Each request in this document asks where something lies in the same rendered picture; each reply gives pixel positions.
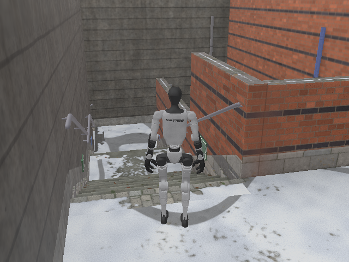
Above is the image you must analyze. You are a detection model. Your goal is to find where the humanoid robot torso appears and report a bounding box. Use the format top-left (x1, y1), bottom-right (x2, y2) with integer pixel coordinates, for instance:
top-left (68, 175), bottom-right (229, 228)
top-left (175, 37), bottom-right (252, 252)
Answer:
top-left (162, 108), bottom-right (188, 164)

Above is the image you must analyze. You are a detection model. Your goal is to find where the right robot hand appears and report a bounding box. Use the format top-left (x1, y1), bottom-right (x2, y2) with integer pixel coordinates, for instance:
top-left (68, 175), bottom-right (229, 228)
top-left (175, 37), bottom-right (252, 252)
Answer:
top-left (192, 159), bottom-right (205, 174)

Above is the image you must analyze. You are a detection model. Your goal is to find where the right robot thigh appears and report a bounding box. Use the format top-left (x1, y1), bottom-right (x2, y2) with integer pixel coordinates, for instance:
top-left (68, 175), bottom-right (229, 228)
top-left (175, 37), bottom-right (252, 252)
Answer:
top-left (180, 153), bottom-right (193, 193)

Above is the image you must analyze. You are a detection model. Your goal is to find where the right robot forearm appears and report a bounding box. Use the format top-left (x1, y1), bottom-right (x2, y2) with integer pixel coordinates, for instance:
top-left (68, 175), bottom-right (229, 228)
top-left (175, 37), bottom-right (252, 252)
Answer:
top-left (194, 134), bottom-right (204, 160)

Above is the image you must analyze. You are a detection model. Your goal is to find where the left robot forearm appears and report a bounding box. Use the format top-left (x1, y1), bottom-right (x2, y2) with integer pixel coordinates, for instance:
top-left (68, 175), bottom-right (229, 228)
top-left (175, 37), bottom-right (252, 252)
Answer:
top-left (146, 133), bottom-right (156, 159)

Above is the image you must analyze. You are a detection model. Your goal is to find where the robot right upper arm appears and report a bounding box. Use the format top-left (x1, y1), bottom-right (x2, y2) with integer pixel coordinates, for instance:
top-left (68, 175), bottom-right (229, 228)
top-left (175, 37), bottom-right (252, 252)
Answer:
top-left (186, 111), bottom-right (199, 141)

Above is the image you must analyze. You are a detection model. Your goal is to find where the robot left upper arm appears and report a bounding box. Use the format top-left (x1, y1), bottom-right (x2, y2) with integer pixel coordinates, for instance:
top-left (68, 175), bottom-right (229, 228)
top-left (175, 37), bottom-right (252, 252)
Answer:
top-left (150, 110), bottom-right (163, 141)

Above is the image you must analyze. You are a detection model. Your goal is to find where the left robot hand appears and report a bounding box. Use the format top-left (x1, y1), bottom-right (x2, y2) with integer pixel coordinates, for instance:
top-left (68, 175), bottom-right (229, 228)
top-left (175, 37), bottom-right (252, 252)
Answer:
top-left (145, 158), bottom-right (157, 173)

